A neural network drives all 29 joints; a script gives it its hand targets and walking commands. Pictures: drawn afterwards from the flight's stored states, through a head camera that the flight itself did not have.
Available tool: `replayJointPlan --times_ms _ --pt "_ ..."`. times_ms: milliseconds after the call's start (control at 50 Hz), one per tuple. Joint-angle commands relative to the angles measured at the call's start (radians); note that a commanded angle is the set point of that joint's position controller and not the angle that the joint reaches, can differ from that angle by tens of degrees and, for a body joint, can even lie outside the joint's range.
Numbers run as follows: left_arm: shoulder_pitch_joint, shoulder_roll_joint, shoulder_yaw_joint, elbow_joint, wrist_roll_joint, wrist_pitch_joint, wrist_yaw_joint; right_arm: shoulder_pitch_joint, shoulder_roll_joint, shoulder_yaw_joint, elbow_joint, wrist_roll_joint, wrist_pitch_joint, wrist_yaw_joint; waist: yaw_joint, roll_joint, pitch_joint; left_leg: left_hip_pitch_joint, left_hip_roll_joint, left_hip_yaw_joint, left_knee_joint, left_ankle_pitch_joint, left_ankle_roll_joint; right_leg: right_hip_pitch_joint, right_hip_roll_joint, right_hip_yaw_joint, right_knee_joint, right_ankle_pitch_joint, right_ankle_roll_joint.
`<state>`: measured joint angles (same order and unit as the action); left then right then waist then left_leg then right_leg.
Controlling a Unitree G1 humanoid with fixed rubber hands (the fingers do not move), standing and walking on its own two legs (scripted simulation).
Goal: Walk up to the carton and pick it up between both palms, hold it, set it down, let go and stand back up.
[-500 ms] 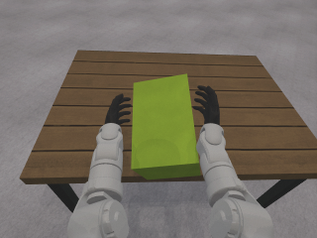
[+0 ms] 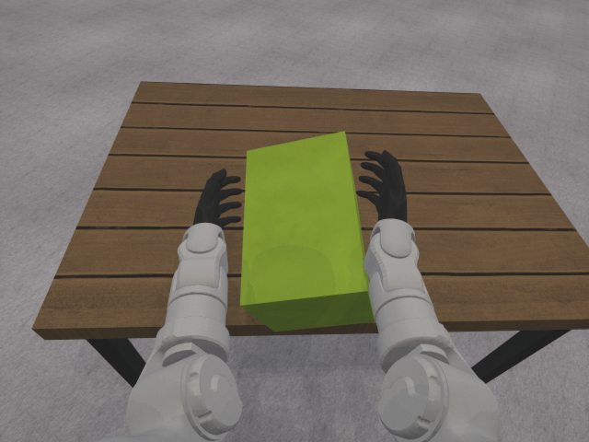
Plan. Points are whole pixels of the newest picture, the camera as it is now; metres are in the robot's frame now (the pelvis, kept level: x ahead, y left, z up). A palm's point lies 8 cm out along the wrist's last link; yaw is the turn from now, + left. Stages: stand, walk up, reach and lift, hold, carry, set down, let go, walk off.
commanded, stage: set down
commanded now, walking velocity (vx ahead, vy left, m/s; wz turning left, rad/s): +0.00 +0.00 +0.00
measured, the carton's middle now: (308, 233) +0.43 +0.03 +0.02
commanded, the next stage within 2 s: none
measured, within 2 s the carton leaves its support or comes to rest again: neither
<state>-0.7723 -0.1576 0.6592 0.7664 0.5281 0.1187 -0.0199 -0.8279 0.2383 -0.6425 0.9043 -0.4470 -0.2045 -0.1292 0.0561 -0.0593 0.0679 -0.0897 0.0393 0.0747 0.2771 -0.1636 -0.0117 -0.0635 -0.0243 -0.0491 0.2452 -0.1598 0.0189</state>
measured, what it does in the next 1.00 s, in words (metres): stands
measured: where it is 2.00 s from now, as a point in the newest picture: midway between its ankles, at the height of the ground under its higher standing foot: outside the picture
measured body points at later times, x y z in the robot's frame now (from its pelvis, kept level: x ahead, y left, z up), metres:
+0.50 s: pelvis +0.01 +0.00 +0.00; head +0.05 +0.02 +0.45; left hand +0.42 +0.17 +0.05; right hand +0.44 -0.08 +0.10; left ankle -0.01 +0.12 -0.75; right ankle -0.02 -0.13 -0.75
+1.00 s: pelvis +0.00 +0.00 +0.00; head +0.06 +0.03 +0.44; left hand +0.42 +0.16 +0.05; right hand +0.43 -0.09 +0.10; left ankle -0.01 +0.12 -0.75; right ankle -0.02 -0.13 -0.75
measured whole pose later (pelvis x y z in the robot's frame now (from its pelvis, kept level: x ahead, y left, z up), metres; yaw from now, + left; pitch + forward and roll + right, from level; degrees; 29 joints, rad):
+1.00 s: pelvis +0.00 +0.00 +0.00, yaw -2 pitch +5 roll +0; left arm -0.82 -0.16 0.75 0.84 0.58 -0.02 -0.02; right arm -0.83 0.26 -0.68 0.83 -0.54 -0.19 -0.10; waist 0.04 -0.06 0.03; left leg -0.22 0.04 0.10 0.30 -0.17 0.00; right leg -0.21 -0.02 -0.02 0.28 -0.16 0.02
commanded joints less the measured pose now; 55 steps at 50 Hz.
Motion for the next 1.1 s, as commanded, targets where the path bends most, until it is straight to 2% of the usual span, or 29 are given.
replayJointPlan --times_ms 0,220,340,540,560,600,680,740,860,940,1080 --pt "-0.605 -0.336 -0.266 -0.05 -0.023 -0.092 -0.099 -0.364 0.442 0.246 0.115 -0.065 0.018 0.156 0.008 0.076 -0.423 0.061 -0.043 0.12 0.027 0.415 -0.006 0.181 0.049 -0.076 0.037 0.227 0.036" --pt "-0.624 -0.3 -0.219 -0.021 -0.016 -0.107 -0.093 -0.341 0.474 0.215 0.122 -0.094 0.056 0.161 0.017 0.074 -0.457 0.021 -0.047 0.12 0.047 0.46 0.009 0.169 0.047 -0.071 0.072 0.293 0.049" --pt "-0.599 -0.308 -0.212 -0.01 -0.012 -0.127 -0.091 -0.31 0.492 0.21 0.129 -0.114 0.05 0.159 0.018 0.084 -0.484 0.049 -0.043 0.118 0.081 0.552 0.008 0.116 0.057 -0.077 0.085 0.333 0.045" --pt "-0.557 -0.284 -0.187 0.031 0.0 -0.15 -0.104 -0.283 0.499 0.232 0.121 -0.113 0.05 0.152 0.024 0.057 -0.454 -0.059 -0.047 0.119 0.055 0.456 0.034 0.197 0.038 -0.06 0.111 0.39 0.055" --pt "-0.54 -0.31 -0.211 0.037 -0.011 -0.157 -0.109 -0.259 0.494 0.236 0.11 -0.127 0.046 0.146 -0.017 0.066 -0.454 -0.074 -0.049 0.115 0.061 0.441 0.016 0.172 0.029 -0.036 0.106 0.419 0.049" --pt "-0.535 -0.307 -0.202 0.043 -0.009 -0.172 -0.114 -0.249 0.503 0.24 0.113 -0.132 0.04 0.141 -0.011 0.061 -0.457 -0.102 -0.052 0.111 0.054 0.423 0.016 0.187 0.025 -0.033 0.114 0.446 0.049" --pt "-0.529 -0.301 -0.183 0.064 0.011 -0.177 -0.11 -0.248 0.505 0.231 0.122 -0.132 0.041 0.145 0.001 0.071 -0.426 -0.116 -0.048 0.11 0.04 0.392 0.018 0.179 0.027 -0.032 0.105 0.387 0.043" --pt "-0.514 -0.295 -0.16 0.077 0.028 -0.178 -0.105 -0.253 0.502 0.231 0.118 -0.134 0.042 0.151 0.019 0.057 -0.42 -0.113 -0.045 0.111 0.038 0.391 0.02 0.167 0.032 -0.034 0.098 0.351 0.039" --pt "-0.494 -0.291 -0.133 0.083 0.047 -0.183 -0.095 -0.249 0.479 0.217 0.111 -0.142 0.038 0.163 0.034 0.061 -0.427 -0.078 -0.04 0.114 0.045 0.419 0.02 0.122 0.04 -0.042 0.079 0.292 0.031" --pt "-0.481 -0.292 -0.129 0.074 0.056 -0.184 -0.091 -0.234 0.466 0.198 0.115 -0.148 0.041 0.165 0.031 0.072 -0.422 -0.064 -0.036 0.115 0.048 0.428 0.021 0.097 0.041 -0.042 0.068 0.259 0.024" --pt "-0.444 -0.302 -0.125 0.065 0.062 -0.182 -0.091 -0.208 0.461 0.196 0.111 -0.149 0.045 0.17 0.027 0.08 -0.413 -0.049 -0.037 0.112 0.062 0.474 0.018 0.077 0.044 -0.043 0.069 0.272 0.023"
